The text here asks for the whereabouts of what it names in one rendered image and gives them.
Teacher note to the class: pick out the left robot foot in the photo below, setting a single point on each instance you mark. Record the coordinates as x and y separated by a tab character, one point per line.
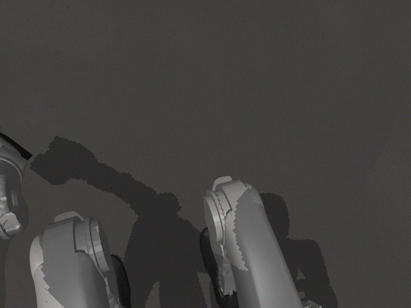
122	281

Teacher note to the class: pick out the left robot arm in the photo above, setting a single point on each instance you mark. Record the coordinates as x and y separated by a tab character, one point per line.
14	213

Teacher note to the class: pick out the right robot foot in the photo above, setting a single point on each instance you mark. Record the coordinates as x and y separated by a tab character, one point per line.
224	301

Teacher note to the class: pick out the cube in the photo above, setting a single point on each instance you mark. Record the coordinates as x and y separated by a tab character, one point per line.
25	154

